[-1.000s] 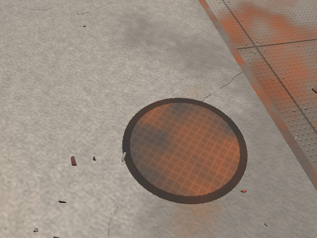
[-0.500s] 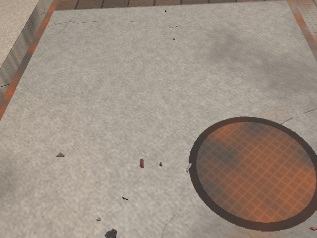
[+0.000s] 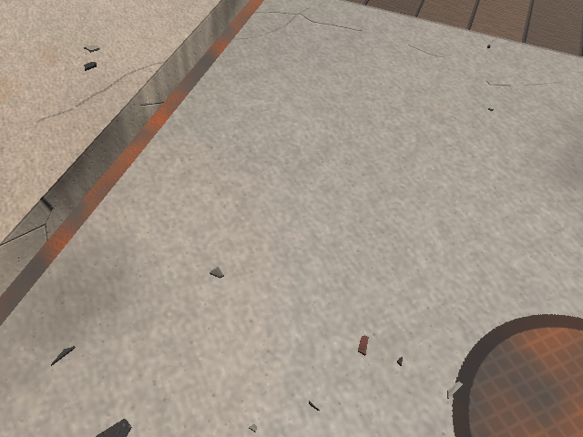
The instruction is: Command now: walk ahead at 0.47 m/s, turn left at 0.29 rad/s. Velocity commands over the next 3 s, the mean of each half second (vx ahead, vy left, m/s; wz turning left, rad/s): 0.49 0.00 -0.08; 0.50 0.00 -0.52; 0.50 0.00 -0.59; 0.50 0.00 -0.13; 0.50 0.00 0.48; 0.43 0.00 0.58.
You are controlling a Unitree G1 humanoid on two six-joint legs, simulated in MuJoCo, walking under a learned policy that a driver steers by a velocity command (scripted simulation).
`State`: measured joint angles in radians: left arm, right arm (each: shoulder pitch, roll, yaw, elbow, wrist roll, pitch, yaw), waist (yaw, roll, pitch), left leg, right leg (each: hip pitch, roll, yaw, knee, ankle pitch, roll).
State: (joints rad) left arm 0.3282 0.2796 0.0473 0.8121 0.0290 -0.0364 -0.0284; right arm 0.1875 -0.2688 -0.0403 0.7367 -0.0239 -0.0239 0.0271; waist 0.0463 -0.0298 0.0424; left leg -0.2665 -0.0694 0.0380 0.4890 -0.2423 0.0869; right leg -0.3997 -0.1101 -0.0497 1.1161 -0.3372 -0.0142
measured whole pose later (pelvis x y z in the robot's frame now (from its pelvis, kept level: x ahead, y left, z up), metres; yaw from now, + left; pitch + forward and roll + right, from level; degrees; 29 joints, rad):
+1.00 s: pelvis +0.59 -0.01 -0.01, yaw -23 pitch +1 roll +0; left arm 0.37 0.31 0.07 0.84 0.01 -0.03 -0.01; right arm 0.11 -0.27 0.00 0.71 -0.04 -0.07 -0.01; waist 0.07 -0.02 0.04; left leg -0.39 -0.01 0.02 0.54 -0.18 0.03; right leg -0.28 0.11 0.10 1.06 -0.43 -0.08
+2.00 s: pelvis +1.03 -0.34 -0.02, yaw -42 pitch +1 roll +0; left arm 0.42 0.27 0.03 0.91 0.03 -0.07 0.02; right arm 0.11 -0.24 -0.03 0.74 -0.03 -0.04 0.03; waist 0.04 -0.01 0.04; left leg -0.47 -0.04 0.08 0.55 -0.10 0.11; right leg 0.11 0.08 -0.03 0.42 -0.47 -0.08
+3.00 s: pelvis +1.46 -0.59 -0.02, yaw -8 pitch +2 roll -2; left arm 0.39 0.25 0.04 0.86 0.01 -0.06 0.02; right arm 0.05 -0.26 -0.03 0.67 -0.06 -0.02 0.06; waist 0.07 0.03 0.06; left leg -0.48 -0.02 0.06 0.54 -0.08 0.09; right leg -0.03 -0.06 -0.25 0.56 -0.46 0.03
